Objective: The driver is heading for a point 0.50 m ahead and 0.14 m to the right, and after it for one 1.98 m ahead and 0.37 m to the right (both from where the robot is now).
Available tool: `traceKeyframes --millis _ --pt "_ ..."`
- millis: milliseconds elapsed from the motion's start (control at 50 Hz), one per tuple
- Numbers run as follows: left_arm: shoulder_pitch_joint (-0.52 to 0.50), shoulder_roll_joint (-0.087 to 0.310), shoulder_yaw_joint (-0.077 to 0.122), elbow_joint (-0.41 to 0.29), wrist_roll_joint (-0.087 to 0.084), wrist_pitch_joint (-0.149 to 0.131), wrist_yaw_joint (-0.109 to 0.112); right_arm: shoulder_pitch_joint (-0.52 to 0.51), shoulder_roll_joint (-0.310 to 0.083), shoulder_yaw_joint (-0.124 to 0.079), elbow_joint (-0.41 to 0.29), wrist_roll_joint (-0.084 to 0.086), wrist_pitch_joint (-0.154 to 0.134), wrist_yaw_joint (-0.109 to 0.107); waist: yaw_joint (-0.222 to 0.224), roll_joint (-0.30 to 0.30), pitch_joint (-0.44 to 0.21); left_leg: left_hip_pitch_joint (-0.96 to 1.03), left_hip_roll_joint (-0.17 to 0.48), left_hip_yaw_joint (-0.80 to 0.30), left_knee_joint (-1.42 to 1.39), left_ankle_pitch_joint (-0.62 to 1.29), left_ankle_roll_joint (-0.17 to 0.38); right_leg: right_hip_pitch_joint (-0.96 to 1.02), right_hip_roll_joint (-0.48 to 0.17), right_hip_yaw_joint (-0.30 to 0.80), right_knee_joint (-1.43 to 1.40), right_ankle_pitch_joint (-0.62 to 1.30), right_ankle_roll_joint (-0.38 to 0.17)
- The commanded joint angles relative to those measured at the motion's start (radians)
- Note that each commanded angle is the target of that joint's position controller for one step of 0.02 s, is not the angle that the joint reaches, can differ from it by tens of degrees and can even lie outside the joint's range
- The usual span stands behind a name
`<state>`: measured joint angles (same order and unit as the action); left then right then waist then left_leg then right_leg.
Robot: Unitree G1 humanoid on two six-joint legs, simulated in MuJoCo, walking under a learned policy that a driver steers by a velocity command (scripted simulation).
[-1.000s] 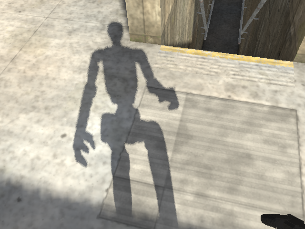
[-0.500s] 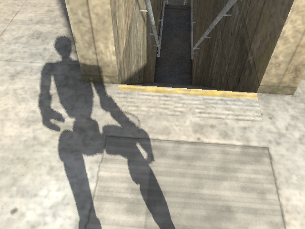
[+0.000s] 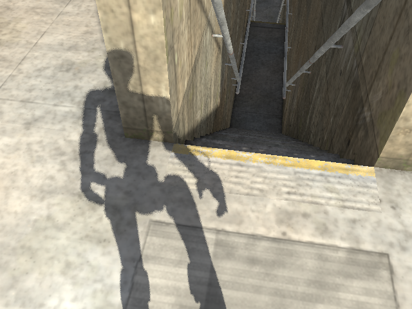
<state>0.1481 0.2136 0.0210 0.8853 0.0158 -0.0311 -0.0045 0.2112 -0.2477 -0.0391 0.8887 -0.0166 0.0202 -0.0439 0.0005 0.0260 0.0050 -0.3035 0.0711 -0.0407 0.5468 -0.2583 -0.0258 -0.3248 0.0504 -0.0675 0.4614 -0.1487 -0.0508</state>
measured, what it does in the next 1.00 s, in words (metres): walks ahead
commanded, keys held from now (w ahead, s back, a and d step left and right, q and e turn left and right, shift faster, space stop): no key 0.56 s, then w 0.34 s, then w+e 0.10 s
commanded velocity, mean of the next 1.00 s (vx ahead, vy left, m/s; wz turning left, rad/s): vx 0.13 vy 0.00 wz -0.01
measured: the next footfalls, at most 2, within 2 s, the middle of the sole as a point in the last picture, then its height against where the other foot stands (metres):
right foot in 1.26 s outside the picture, level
left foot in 1.74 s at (192, 267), level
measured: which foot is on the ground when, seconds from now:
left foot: down 0.00-1.00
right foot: down 0.00-0.84, up 0.86-1.00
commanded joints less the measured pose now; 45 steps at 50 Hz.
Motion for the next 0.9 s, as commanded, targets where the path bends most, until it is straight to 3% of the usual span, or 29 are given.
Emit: traceKeyframes --millis 20,40,60,120,220,480,560,580,620,640,680,720,760,780,800,820,840,860,880,900 --pt "0.022 0.101 0.023 -0.04 -0.003 -0.004 0.008 0.044 -0.177 -0.042 -0.009 0.008 -0.011 -0.004 0.036 0.086 0.023 0.029 0.044 -0.051 -0.133 -0.081 0.081 -0.04 -0.075 0.096 -0.133 -0.279 0.01" --pt "-0.003 0.115 0.024 -0.033 0.002 0.0 0.015 0.029 -0.121 -0.033 -0.006 0.009 -0.02 0.001 0.015 0.089 0.034 -0.054 0.027 -0.048 -0.174 -0.17 0.072 0.049 -0.069 0.077 -0.084 -0.203 0.022" --pt "-0.006 0.113 0.026 -0.031 -0.002 0.004 0.019 0.018 -0.088 -0.023 0.001 0.0 -0.029 0.003 0.021 0.095 0.031 -0.08 0.024 -0.046 -0.192 -0.168 0.054 0.09 -0.072 0.074 -0.063 -0.155 0.017" --pt "0.012 0.103 0.026 -0.003 0.001 0.013 0.024 0.013 -0.082 -0.021 0.019 0.007 -0.052 0.007 0.02 0.064 0.007 -0.022 0.01 -0.027 -0.158 -0.011 0.029 0.106 -0.079 0.075 -0.043 -0.057 0.0" --pt "0.001 0.1 0.028 0.029 -0.009 0.011 0.02 0.042 -0.087 -0.021 0.058 0.014 -0.053 0.003 -0.001 0.007 -0.032 0.058 -0.003 -0.008 -0.108 0.154 0.038 0.127 -0.083 0.071 -0.017 0.086 0.002" --pt "0.013 0.106 0.033 0.114 -0.016 0.032 0.037 0.033 -0.063 -0.014 0.131 0.015 -0.035 0.001 0.0 -0.023 -0.01 0.089 -0.027 0.019 -0.115 0.201 0.037 0.161 -0.088 0.072 -0.01 0.146 0.011" --pt "0.013 0.105 0.033 0.133 -0.017 0.035 0.04 0.032 -0.057 -0.012 0.149 0.014 -0.032 0.0 0.001 -0.02 0.001 0.089 -0.032 0.025 -0.125 0.178 0.035 0.161 -0.089 0.073 -0.017 0.127 0.013" --pt "0.032 0.097 0.032 0.149 -0.017 0.036 0.04 0.055 -0.049 -0.012 0.165 0.016 -0.03 -0.001 -0.001 -0.02 -0.019 0.099 -0.044 0.038 -0.129 0.069 0.039 0.168 -0.076 0.059 -0.018 0.014 0.01" --pt "0.042 0.118 0.042 0.157 -0.03 0.039 0.042 0.058 -0.065 -0.019 0.168 0.027 -0.027 -0.003 0.003 -0.017 0.038 0.029 -0.061 0.044 -0.112 -0.271 0.073 0.106 -0.059 0.057 -0.011 -0.381 -0.015" --pt "0.04 0.123 0.044 0.153 -0.033 0.034 0.043 0.048 -0.067 -0.02 0.159 0.03 -0.032 -0.005 0.005 -0.025 0.089 -0.018 -0.055 0.031 -0.111 -0.385 0.09 0.057 -0.074 0.085 -0.029 -0.51 -0.03" --pt "0.062 0.124 0.045 0.152 -0.041 0.007 0.039 0.048 -0.051 -0.016 0.147 0.038 -0.059 -0.003 0.011 -0.051 0.148 -0.086 -0.041 0.012 -0.08 -0.42 0.109 0.033 -0.123 0.166 -0.061 -0.592 -0.066" --pt "0.13 0.146 0.054 0.167 -0.047 -0.021 0.029 0.028 -0.028 -0.012 0.133 0.039 -0.089 0.008 0.033 -0.098 0.14 -0.152 -0.049 0.034 0.018 -0.328 0.108 0.099 -0.203 0.298 -0.108 -0.603 -0.118" --pt "0.182 0.179 0.064 0.178 -0.046 -0.036 0.02 0.006 -0.001 -0.008 0.115 0.041 -0.11 0.024 0.035 -0.18 0.108 -0.173 -0.074 0.077 0.14 -0.207 0.112 0.147 -0.323 0.506 -0.215 -0.621 -0.194" --pt "0.173 0.182 0.064 0.171 -0.043 -0.039 0.018 0.005 -0.002 -0.009 0.112 0.042 -0.115 0.029 0.024 -0.181 0.106 -0.136 -0.071 0.073 0.147 -0.198 0.128 0.112 -0.348 0.548 -0.236 -0.604 -0.209" --pt "0.125 0.185 0.064 0.153 -0.044 -0.042 0.017 0.044 0.005 -0.007 0.123 0.044 -0.119 0.034 -0.009 -0.186 0.106 -0.071 -0.065 0.07 0.102 -0.191 0.145 0.065 -0.345 0.524 -0.222 -0.559 -0.199" --pt "0.051 0.174 0.061 0.125 -0.05 -0.041 0.014 0.112 0.002 -0.009 0.15 0.044 -0.123 0.037 -0.054 -0.167 0.104 0.056 -0.063 0.065 0.0 -0.167 0.162 -0.018 -0.3 0.434 -0.184 -0.485 -0.161" --pt "-0.05 0.151 0.054 0.086 -0.054 -0.04 0.012 0.22 -0.025 -0.019 0.191 0.045 -0.125 0.035 -0.115 -0.107 0.101 0.214 -0.033 0.005 -0.112 -0.142 0.18 -0.14 -0.221 0.293 -0.077 -0.373 -0.099" --pt "-0.127 0.084 0.037 0.04 -0.053 -0.056 0.008 0.356 -0.122 -0.048 0.241 0.052 -0.128 0.031 -0.151 0.115 0.093 0.384 0.095 -0.236 -0.231 -0.142 0.232 -0.317 -0.071 0.064 0.222 -0.212 -0.008" --pt "-0.128 0.085 0.036 0.016 -0.045 -0.08 0.008 0.432 -0.2 -0.068 0.251 0.044 -0.132 0.04 -0.165 0.289 0.068 0.558 0.275 -0.527 -0.31 0.063 0.309 -0.52 -0.009 0.005 0.491 -0.293 0.027" --pt "-0.116 0.117 0.046 0.029 -0.046 -0.09 0.002 0.415 -0.122 -0.044 0.241 0.022 -0.139 0.043 -0.136 0.163 0.069 0.598 0.3 -0.533 -0.273 0.188 0.315 -0.626 -0.045 0.082 0.661 -0.395 0.014"
Keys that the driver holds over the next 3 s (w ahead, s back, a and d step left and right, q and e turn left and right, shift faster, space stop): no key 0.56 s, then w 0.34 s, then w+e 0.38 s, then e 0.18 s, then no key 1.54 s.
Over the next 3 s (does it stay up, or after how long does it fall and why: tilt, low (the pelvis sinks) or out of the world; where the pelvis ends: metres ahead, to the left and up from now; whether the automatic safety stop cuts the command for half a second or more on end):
stays up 0.53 -0.01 0.00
